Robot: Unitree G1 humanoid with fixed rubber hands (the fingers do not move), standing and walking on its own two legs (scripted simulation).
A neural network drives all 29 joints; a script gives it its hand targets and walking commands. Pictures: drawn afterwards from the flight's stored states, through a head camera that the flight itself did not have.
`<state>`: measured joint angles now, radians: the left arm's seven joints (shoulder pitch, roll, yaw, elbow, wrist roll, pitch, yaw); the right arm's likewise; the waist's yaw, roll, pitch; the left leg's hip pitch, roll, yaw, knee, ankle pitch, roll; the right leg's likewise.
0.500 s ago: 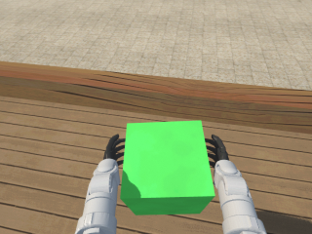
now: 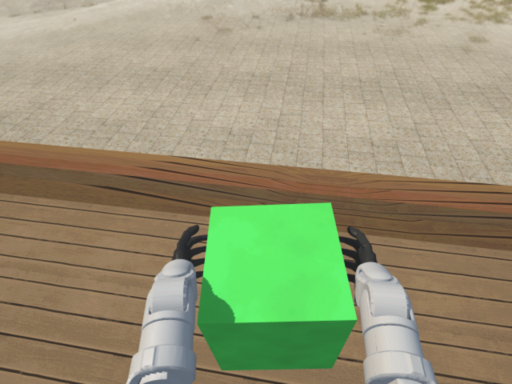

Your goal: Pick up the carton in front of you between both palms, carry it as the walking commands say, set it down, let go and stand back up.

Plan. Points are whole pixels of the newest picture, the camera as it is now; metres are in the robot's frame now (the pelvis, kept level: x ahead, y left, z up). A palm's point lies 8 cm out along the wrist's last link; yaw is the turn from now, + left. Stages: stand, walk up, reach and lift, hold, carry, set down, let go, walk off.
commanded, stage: reach and lift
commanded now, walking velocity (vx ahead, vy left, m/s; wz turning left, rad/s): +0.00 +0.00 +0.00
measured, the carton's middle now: (273, 290) +0.31 +0.00 -0.05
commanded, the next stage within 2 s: hold in 0.74 s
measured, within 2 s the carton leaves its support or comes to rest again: neither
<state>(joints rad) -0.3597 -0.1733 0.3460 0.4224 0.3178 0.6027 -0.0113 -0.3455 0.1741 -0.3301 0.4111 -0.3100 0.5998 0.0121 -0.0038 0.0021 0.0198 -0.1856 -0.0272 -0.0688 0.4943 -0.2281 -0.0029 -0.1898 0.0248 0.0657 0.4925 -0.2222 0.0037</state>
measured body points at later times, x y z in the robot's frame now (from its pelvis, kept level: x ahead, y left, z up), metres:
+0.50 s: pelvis +0.02 +0.00 +0.01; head -0.01 +0.00 +0.46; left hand +0.33 +0.15 +0.03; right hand +0.32 -0.15 +0.03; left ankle +0.03 +0.12 -0.74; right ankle +0.03 -0.12 -0.74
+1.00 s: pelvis +0.01 +0.00 +0.01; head -0.04 +0.00 +0.46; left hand +0.31 +0.15 +0.05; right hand +0.31 -0.15 +0.05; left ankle +0.03 +0.12 -0.74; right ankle +0.03 -0.12 -0.74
